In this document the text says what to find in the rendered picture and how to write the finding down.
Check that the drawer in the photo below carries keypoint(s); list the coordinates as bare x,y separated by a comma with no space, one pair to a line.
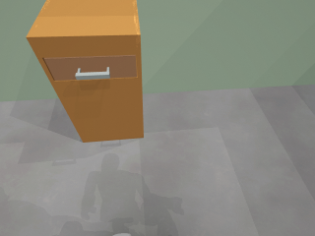
65,68

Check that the cabinet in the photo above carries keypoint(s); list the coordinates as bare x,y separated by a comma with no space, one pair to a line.
100,109

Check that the handle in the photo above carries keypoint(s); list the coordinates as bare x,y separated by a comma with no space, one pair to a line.
92,75

